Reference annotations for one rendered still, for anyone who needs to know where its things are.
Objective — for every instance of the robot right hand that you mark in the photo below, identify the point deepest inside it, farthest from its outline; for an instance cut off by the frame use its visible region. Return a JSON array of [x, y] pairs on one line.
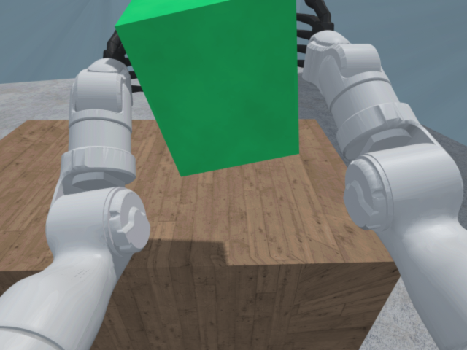
[[321, 22]]

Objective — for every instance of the robot right upper arm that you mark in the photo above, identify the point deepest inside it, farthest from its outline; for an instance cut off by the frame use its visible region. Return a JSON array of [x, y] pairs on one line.
[[410, 197]]

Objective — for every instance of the robot left forearm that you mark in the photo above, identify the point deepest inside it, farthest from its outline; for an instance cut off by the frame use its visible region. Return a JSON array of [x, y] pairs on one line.
[[100, 128]]

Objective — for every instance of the robot left hand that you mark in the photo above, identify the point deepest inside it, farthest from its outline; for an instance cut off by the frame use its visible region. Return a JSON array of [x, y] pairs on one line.
[[115, 50]]

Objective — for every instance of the pedestal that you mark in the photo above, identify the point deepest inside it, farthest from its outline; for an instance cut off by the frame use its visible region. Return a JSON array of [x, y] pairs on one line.
[[261, 256]]

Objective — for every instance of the robot left upper arm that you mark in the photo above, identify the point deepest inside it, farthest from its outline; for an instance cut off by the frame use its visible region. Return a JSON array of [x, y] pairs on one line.
[[92, 236]]

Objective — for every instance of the robot right forearm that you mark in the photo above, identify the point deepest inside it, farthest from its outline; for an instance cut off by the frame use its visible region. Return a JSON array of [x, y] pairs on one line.
[[359, 95]]

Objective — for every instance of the carton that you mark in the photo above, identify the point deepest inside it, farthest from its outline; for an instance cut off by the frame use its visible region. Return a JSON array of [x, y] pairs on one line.
[[220, 76]]

